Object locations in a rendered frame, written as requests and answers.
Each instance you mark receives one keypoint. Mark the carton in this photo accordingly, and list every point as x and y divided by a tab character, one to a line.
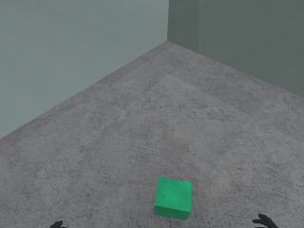
173	198

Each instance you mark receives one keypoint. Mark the right robot hand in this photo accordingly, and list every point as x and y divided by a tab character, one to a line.
264	220

